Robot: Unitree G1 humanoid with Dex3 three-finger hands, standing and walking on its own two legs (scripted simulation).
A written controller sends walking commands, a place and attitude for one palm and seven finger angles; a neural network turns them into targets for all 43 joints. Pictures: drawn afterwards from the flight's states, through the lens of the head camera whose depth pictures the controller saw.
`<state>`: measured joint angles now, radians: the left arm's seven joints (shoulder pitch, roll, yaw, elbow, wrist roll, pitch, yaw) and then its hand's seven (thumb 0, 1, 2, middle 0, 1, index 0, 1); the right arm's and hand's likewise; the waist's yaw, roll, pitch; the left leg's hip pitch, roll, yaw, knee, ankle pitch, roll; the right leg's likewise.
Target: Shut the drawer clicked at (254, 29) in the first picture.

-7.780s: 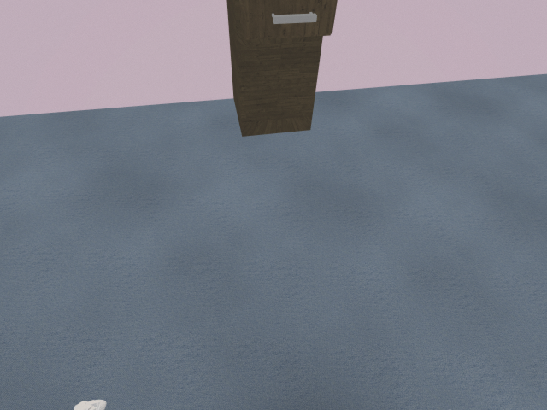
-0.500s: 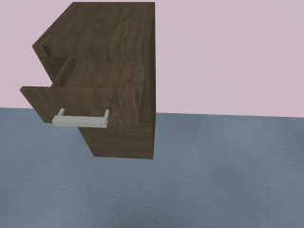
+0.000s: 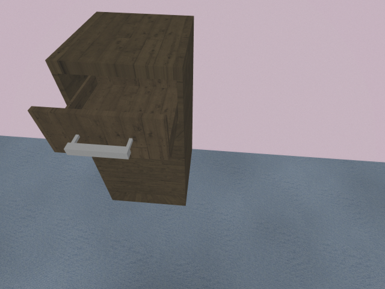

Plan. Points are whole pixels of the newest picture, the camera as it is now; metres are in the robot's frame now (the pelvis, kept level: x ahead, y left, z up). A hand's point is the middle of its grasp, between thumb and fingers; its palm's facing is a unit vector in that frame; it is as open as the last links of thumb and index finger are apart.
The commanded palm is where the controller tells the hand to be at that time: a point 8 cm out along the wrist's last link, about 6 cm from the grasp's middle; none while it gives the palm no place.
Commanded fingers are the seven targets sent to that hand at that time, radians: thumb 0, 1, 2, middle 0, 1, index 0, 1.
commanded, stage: come to a stop and stand still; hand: left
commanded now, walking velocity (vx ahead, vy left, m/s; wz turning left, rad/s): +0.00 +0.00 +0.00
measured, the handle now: (100, 145) +0.49 +0.31 -0.03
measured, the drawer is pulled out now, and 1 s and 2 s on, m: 0.19 0.19 0.19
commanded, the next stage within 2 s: look again from close up in 0.04 s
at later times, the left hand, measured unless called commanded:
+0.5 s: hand out of the picture +0.01 +0.21 -0.17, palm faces +0.04 -0.98 -0.22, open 7.3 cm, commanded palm none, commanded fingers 0.00 0.90 0.90 -0.20 -0.30 -0.20 -0.30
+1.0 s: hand out of the picture +0.01 +0.21 -0.18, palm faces +0.06 -0.98 -0.18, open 7.4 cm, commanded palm none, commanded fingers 0.00 0.90 0.90 -0.20 -0.30 -0.20 -0.30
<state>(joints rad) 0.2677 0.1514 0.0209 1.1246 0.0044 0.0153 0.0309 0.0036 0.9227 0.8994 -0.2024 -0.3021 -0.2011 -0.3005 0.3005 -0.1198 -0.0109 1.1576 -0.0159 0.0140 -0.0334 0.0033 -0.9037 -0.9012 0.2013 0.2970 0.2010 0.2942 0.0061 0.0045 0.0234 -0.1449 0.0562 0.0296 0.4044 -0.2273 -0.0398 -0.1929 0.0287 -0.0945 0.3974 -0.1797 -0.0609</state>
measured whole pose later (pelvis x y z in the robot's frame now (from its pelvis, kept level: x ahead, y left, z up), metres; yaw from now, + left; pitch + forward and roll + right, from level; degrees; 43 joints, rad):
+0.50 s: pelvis +0.00 +0.04 -0.01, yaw +0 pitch -1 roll +0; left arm 0.29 0.14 0.00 1.10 0.01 -0.02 0.03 0.01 0.91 0.90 -0.20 -0.30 -0.20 -0.30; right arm 0.36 -0.12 0.03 1.09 -0.02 -0.02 -0.02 0.01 -0.91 -0.90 0.20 0.30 0.20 0.29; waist 0.00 0.03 -0.01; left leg -0.19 -0.01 0.05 0.48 -0.27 0.02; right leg -0.25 -0.04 -0.07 0.50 -0.23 -0.01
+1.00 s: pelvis +0.02 +0.05 -0.01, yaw +0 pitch -1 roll +0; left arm 0.32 0.12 0.01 1.10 0.02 -0.01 0.02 0.01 0.91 0.90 -0.20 -0.30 -0.20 -0.30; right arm 0.31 -0.16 0.01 1.11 -0.02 -0.01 -0.02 0.00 -0.90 -0.90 0.20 0.30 0.20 0.29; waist 0.02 0.02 0.02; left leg -0.18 -0.01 0.05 0.54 -0.34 0.02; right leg -0.23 -0.04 -0.06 0.54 -0.29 0.00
